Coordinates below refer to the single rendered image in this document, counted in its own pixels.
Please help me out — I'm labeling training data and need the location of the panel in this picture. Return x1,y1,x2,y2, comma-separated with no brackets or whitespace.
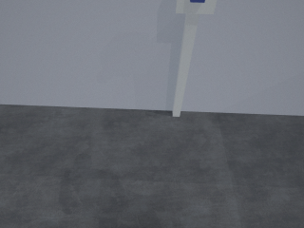
172,0,218,117

